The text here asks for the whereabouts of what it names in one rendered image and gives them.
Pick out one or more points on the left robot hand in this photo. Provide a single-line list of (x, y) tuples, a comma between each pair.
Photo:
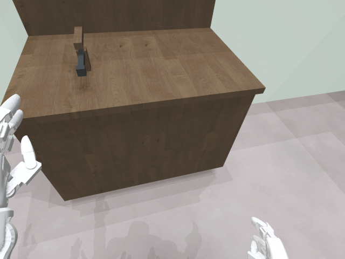
[(24, 172)]

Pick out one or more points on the tap lever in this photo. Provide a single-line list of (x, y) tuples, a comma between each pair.
[(80, 69)]

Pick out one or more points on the right robot hand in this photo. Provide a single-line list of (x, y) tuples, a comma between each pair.
[(272, 248)]

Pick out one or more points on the left robot forearm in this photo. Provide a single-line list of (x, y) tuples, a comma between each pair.
[(8, 233)]

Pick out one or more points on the counter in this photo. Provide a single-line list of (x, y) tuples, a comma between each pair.
[(164, 96)]

